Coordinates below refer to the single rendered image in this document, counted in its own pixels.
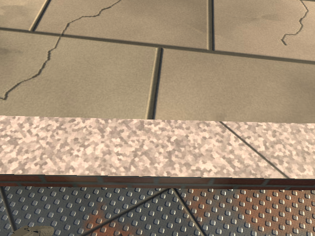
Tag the left robot hand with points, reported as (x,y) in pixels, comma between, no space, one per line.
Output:
(42,230)

